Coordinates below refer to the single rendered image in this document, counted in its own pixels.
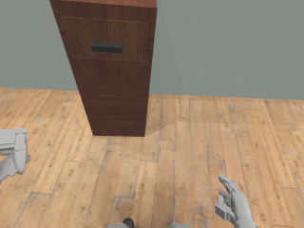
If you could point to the robot left foot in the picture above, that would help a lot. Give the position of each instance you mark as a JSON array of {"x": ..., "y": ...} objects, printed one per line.
[{"x": 129, "y": 222}]

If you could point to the right robot hand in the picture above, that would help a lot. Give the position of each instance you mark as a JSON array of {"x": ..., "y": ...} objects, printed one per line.
[{"x": 236, "y": 207}]

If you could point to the cabinet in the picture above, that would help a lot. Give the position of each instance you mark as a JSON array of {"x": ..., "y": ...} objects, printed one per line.
[{"x": 114, "y": 92}]

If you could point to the handle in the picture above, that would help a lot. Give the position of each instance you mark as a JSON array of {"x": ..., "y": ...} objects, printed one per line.
[{"x": 104, "y": 47}]

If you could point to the drawer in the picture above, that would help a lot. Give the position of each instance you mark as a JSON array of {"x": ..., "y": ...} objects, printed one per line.
[{"x": 81, "y": 32}]

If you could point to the right robot forearm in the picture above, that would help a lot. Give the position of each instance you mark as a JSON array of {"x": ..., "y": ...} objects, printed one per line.
[{"x": 245, "y": 223}]

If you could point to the left robot hand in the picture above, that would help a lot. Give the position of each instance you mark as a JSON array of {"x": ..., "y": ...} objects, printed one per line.
[{"x": 13, "y": 146}]

